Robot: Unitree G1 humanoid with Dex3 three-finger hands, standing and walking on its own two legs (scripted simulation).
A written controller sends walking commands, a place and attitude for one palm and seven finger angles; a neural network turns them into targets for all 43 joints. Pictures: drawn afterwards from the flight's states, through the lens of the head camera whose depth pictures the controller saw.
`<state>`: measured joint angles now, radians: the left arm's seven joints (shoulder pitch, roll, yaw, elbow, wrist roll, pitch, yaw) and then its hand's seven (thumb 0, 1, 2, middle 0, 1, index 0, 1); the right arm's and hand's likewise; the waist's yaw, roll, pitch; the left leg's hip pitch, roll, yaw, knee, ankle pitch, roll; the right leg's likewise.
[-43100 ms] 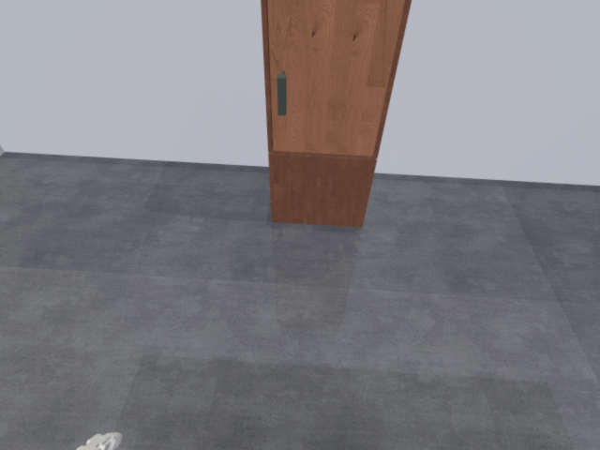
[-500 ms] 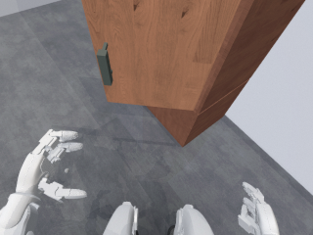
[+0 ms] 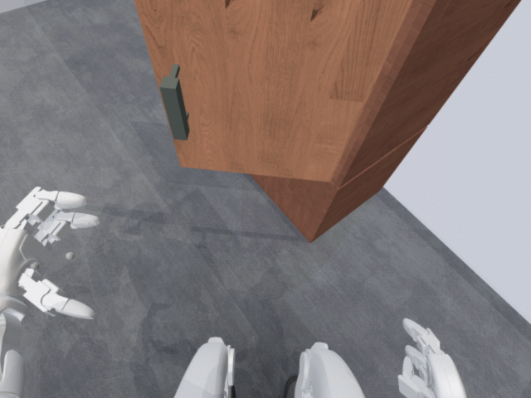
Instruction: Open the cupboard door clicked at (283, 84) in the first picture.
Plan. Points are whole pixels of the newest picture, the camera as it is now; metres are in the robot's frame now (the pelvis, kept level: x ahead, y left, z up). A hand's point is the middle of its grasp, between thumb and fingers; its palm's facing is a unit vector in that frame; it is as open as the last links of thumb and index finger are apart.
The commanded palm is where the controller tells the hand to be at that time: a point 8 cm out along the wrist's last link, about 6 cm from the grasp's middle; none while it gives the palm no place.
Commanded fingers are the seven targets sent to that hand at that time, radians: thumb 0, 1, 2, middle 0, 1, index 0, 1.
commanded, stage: raise the hand with hooked fingers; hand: left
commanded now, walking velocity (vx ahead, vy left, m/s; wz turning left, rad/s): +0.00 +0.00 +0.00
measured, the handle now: (178, 102) +0.60 +0.20 +0.01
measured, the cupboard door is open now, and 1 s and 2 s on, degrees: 48 48 48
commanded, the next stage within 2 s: move the hooked fingers beside the handle in 0.44 s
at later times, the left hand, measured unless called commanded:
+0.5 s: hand (71, 263) +0.28 +0.27 +0.03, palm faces -0.02 -1.00 -0.05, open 14.0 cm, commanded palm +0.26 +0.32 +0.04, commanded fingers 0.00 -0.50 0.30 -0.30 -1.20 -0.30 -1.20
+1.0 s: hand (96, 205) +0.36 +0.27 +0.03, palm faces -0.01 -1.00 -0.04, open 14.0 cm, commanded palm +0.34 +0.31 +0.03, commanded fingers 0.00 -0.50 0.30 -0.30 -1.20 -0.30 -1.20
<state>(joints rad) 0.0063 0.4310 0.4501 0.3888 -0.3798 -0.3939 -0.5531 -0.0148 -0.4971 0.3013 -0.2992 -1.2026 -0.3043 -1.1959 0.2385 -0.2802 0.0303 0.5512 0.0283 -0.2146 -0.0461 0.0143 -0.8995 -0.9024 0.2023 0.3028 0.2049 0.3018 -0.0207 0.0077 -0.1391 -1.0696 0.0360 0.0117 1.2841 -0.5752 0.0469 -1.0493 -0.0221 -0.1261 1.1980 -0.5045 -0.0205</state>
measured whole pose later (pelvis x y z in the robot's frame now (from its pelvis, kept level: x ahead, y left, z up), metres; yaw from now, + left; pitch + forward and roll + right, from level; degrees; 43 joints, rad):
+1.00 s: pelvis +0.00 +0.00 +0.00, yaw -1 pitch +23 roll -4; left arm -0.27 0.48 0.47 0.61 -0.31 -0.36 -0.52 -0.02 -0.50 0.30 -0.30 -1.20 -0.31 -1.20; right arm 0.26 -0.29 0.04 0.56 0.03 -0.17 -0.04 0.01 -0.90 -0.90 0.20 0.30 0.20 0.30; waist -0.06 0.01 -0.15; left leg -1.12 0.04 0.03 1.29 -0.57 0.05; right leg -1.11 -0.01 -0.11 1.21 -0.49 -0.02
